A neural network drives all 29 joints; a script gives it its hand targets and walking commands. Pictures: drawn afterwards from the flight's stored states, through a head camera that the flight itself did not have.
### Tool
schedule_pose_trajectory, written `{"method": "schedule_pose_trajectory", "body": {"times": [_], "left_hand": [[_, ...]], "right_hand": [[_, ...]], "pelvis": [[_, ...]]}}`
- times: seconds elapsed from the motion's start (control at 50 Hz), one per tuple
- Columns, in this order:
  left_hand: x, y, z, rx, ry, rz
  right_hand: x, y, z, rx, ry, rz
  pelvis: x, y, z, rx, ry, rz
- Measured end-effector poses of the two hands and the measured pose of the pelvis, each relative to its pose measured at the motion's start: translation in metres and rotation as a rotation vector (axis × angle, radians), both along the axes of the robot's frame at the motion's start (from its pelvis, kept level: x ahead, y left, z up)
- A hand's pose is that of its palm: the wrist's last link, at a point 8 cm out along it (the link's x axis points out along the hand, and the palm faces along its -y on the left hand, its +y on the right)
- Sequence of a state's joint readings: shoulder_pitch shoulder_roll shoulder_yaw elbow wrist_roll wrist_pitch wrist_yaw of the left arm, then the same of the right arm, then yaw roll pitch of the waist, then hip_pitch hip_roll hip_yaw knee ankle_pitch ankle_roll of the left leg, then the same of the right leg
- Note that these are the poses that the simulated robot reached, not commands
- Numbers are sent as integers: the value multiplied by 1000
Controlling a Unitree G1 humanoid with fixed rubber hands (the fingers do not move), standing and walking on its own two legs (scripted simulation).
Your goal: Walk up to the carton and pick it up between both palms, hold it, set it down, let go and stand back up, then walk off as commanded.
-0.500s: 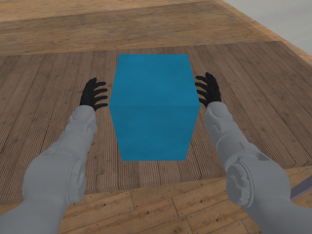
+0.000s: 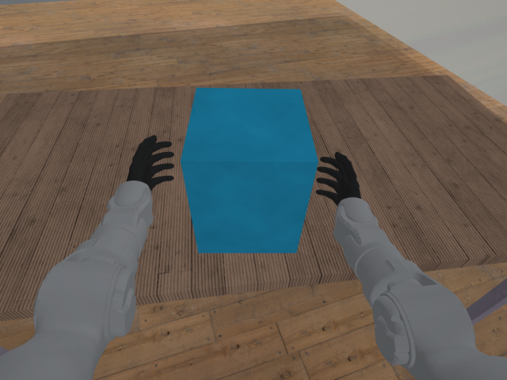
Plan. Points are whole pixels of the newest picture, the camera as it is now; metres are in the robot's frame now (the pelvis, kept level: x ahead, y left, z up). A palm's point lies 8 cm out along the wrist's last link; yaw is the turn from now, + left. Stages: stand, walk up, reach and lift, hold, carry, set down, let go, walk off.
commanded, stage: set down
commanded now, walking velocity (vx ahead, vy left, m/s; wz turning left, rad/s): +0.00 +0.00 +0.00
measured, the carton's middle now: (248, 173) +0.50 -0.01 +0.05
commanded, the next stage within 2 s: none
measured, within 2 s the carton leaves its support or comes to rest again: neither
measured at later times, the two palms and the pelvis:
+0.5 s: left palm (122, 216) +0.38 +0.20 +0.09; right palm (366, 233) +0.33 -0.19 +0.07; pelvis -0.01 +0.00 +0.00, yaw +0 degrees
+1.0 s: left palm (104, 272) +0.29 +0.21 +0.07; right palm (401, 287) +0.24 -0.21 +0.06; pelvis +0.00 +0.00 +0.00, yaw +0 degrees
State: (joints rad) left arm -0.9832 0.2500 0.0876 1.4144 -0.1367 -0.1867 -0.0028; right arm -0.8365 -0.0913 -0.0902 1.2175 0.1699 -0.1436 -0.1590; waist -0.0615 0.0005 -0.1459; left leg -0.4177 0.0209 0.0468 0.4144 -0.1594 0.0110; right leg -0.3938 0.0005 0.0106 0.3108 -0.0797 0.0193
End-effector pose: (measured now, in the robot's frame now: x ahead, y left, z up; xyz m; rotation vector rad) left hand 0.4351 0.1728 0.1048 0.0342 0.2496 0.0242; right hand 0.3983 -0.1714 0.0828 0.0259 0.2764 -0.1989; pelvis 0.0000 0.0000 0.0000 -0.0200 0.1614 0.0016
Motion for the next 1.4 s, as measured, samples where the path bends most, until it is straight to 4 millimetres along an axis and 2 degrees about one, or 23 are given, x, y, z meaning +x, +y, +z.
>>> {"method": "schedule_pose_trajectory", "body": {"times": [0.06,0.16,0.42,0.5,0.58,0.68,0.84,0.94,1.02,1.14,1.26,1.4], "left_hand": [[-6,2,-9,-7,21,7],[-16,5,-15,-17,-6,9],[-47,19,-7,-31,-61,12],[-58,23,-16,-40,-13,14],[-70,26,-15,-27,-43,3],[-84,29,-27,-22,16,6],[-100,30,-23,-22,-15,-7],[-122,35,-34,-11,21,-12],[-147,38,-40,5,31,-8],[-180,43,-42,-9,29,6],[-193,52,-40,3,38,34],[-192,51,-34,36,47,46]], "right_hand": [[-5,-2,-6,10,11,-8],[-14,-5,-5,12,-38,-14],[-53,-15,-10,10,-34,-31],[-65,-17,-12,10,-15,-40],[-76,-19,-7,10,-59,-43],[-90,-22,-14,19,-30,-46],[-114,-28,-13,28,-75,-55],[-137,-34,-18,27,-64,-77],[-160,-39,-19,28,-69,-92],[-190,-40,-19,35,-66,-86],[-196,-33,-23,61,-31,-49],[-191,-31,-35,99,13,-27]], "pelvis": [[-2,0,0,0,-4,0],[-2,0,0,0,-15,0],[-11,0,1,0,-122,2],[-13,0,1,0,-143,3],[-13,0,1,0,-165,3],[-12,1,2,-1,-180,4],[-7,1,2,-1,-197,4],[-2,1,2,-1,-222,5],[-1,0,2,0,-240,5],[-3,0,2,1,-249,5],[-8,0,2,0,-255,5],[-4,-2,2,2,-250,8]]}}
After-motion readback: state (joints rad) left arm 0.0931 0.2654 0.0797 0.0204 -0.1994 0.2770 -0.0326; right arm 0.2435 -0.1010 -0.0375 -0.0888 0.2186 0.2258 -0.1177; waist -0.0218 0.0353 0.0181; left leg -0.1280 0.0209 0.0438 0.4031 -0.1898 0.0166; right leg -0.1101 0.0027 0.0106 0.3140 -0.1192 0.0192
